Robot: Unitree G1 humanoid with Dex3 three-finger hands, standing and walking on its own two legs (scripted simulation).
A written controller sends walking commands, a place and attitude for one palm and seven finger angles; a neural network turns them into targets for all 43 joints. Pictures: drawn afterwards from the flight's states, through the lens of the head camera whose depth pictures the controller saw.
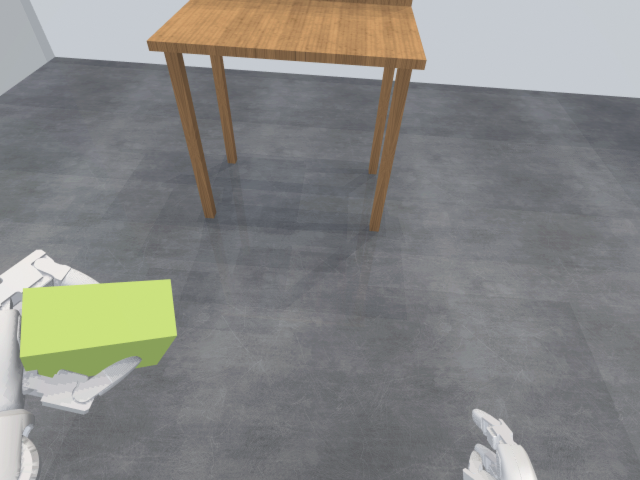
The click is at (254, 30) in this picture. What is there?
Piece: table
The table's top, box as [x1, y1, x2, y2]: [147, 0, 426, 69]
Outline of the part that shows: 147,40 149,50 417,69 423,69 426,60 411,7 409,6 318,0 190,0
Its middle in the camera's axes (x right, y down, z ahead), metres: -0.09 -0.76 +1.39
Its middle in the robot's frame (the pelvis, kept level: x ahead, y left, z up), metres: +1.54 +0.17 +0.00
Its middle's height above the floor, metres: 0.77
